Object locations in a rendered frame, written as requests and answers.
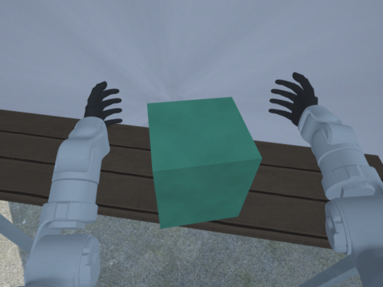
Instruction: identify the right robot upper arm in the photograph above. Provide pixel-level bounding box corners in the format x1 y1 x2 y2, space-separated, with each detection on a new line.
325 194 383 287

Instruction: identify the table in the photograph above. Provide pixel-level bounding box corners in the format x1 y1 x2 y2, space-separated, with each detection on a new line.
0 109 383 287

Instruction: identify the carton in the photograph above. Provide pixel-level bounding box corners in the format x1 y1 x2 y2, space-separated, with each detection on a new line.
147 97 262 229

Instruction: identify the left robot upper arm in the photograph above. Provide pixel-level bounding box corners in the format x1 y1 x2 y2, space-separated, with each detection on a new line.
18 234 100 287

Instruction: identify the robot left forearm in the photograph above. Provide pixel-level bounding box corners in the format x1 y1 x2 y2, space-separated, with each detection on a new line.
24 117 110 283

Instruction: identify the robot right hand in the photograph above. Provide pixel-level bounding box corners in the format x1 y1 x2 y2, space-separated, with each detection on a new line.
269 72 318 127

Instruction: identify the robot right forearm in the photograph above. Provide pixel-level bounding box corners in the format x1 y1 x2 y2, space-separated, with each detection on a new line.
298 105 383 201

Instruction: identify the robot left hand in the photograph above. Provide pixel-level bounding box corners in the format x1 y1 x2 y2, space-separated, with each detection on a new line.
84 81 123 127

